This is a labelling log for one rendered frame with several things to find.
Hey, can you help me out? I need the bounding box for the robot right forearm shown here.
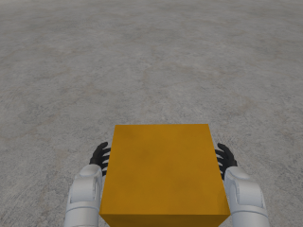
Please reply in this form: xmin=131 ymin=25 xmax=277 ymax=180
xmin=223 ymin=166 xmax=270 ymax=227

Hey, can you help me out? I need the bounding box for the robot left hand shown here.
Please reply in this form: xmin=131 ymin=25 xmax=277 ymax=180
xmin=89 ymin=142 xmax=111 ymax=177

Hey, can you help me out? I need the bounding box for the carton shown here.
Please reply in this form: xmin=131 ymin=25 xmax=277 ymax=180
xmin=98 ymin=124 xmax=231 ymax=227

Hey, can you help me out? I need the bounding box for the robot right hand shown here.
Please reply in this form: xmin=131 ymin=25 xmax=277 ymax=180
xmin=215 ymin=143 xmax=238 ymax=180

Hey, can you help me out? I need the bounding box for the robot left forearm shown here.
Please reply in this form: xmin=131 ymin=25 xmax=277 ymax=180
xmin=63 ymin=164 xmax=102 ymax=227

